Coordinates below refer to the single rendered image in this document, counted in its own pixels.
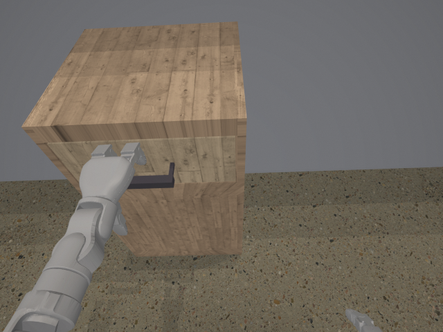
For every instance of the cabinet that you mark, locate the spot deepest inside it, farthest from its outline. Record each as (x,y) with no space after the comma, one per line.
(147,82)

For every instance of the handle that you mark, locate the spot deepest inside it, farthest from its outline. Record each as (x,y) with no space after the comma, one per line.
(156,181)

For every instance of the left robot forearm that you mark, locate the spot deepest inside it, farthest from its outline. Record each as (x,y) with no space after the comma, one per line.
(54,304)

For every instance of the robot right hand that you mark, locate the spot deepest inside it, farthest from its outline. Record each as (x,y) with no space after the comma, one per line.
(362,322)

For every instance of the drawer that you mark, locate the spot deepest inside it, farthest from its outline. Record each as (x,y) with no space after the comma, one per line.
(196,159)

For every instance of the robot left hand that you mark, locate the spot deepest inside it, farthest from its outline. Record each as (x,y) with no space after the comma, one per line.
(108,175)

